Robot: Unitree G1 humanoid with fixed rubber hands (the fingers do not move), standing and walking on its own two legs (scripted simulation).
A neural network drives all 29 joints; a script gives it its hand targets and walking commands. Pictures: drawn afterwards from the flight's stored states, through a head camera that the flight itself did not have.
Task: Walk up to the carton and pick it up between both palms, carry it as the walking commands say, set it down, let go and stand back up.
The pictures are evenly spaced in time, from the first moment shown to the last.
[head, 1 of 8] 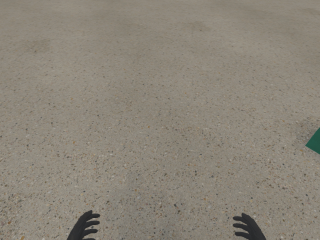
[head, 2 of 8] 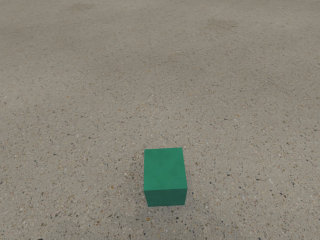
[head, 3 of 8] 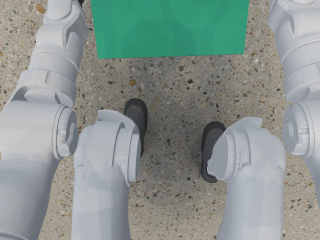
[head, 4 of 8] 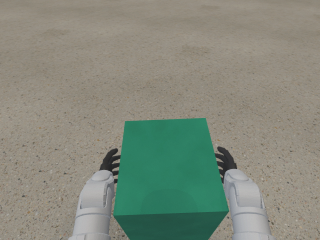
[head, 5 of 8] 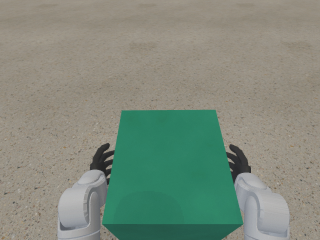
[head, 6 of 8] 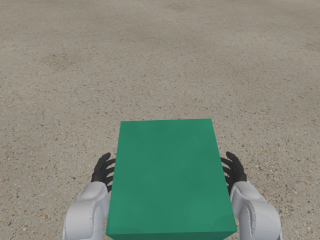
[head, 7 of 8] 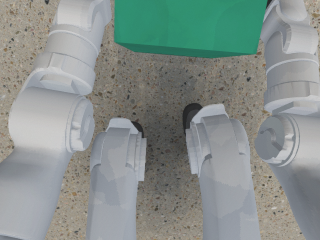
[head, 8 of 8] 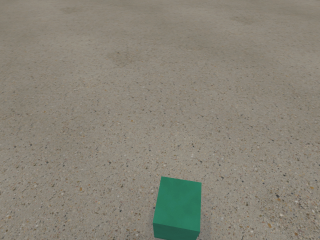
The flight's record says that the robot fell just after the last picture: no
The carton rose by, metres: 0.68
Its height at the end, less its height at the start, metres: +0.00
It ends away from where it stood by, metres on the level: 1.78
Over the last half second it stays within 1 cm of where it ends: yes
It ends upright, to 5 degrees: yes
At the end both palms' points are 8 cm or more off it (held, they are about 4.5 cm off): yes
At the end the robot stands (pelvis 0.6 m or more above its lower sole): yes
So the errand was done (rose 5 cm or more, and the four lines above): yes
